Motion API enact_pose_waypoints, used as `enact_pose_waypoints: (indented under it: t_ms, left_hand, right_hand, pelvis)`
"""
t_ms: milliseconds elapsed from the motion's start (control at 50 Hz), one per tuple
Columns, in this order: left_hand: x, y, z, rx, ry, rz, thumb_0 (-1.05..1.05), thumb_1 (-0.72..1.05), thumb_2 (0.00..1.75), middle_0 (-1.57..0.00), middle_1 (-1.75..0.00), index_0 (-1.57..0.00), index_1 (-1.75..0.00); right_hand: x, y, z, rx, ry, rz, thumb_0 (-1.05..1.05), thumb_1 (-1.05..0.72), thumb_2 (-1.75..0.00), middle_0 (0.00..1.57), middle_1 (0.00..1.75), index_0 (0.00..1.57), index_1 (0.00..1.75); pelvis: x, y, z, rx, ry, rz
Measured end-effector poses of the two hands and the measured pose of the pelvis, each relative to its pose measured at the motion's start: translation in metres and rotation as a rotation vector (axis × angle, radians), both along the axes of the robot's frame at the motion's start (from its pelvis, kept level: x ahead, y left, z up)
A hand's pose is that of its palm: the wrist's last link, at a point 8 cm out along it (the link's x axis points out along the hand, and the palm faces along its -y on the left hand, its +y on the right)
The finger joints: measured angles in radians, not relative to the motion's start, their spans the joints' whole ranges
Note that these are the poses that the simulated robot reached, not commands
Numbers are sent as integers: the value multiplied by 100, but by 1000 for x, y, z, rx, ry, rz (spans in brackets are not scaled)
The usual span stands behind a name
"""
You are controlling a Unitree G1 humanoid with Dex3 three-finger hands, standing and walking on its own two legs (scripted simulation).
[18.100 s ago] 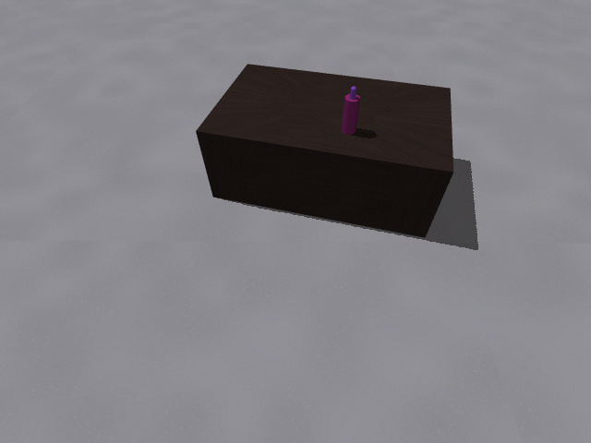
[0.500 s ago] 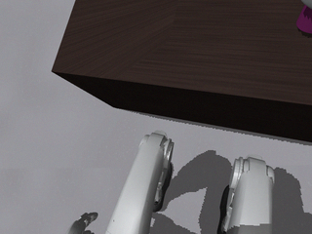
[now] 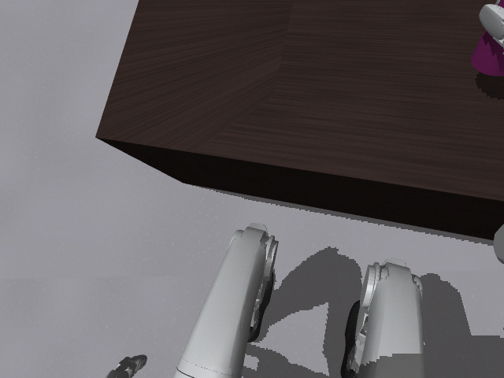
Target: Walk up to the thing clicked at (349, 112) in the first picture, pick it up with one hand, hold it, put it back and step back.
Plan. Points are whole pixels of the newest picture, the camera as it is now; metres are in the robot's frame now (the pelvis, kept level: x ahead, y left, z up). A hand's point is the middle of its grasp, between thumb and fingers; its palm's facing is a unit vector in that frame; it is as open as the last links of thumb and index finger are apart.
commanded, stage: settle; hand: right
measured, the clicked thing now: out of the picture +0.61 -0.18 +0.05
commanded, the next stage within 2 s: lift in 0.50 s
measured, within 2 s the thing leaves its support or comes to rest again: neither
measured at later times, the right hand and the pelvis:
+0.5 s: hand out of the picture +0.61 -0.18 +0.07, palm faces +0.12 +0.99 -0.06, open 9.3 cm; pelvis +0.01 +0.00 +0.03, yaw +0 degrees
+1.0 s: hand out of the picture +0.57 -0.18 +0.11, palm faces +0.11 +0.99 -0.05, open 9.2 cm; pelvis +0.01 +0.00 +0.07, yaw +0 degrees
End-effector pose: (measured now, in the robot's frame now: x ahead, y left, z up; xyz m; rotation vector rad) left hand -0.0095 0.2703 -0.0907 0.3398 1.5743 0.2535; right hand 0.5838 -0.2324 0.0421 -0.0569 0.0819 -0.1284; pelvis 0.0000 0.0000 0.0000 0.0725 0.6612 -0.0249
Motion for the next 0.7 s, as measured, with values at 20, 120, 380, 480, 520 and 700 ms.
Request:
enact_pose_waypoints:
  t_ms: [20, 120, 380, 480, 520, 700]
  left_hand:
    - [1, 1, 4, 4, 2, 0, 0, 89, 91, -19, -29, -19, -30]
    - [5, 6, 20, 19, 0, 0, 0, 89, 91, -19, -29, -19, -30]
    - [24, -4, 28, -35, -45, -13, 0, 91, 90, -19, -29, -19, -30]
    - [32, -8, 26, -49, -77, -16, 0, 92, 90, -19, -29, -19, -30]
    - [34, -8, 27, -50, -90, -15, 0, 92, 90, -19, -29, -19, -30]
    - [32, -6, 35, -33, -120, -2, 0, 92, 89, -19, -29, -19, -29]
  right_hand:
    - [2, 0, 5, 0, -8, 0, 3, 32, -112, 86, 118, 74, 113]
    - [14, -1, 25, 16, -33, 4, 3, 33, -115, 86, 119, 74, 114]
    - [5, -2, 24, 2, -14, 13, 2, 33, -116, 85, 121, 73, 115]
    - [-3, 1, 29, 5, -15, 9, 2, 33, -116, 84, 122, 73, 116]
    - [-5, 2, 33, 7, -16, 7, 2, 33, -116, 84, 122, 73, 116]
    - [-9, 1, 54, 9, -29, -4, 2, 33, -117, 84, 122, 73, 116]
  pelvis:
    - [1, 0, 3, -1, 2, 0]
    - [7, -1, 16, 1, 6, 0]
    - [11, 1, 29, -9, 2, 4]
    - [9, 2, 34, -11, -7, 5]
    - [9, 2, 36, -11, -12, 5]
    - [7, 2, 45, -11, -26, 6]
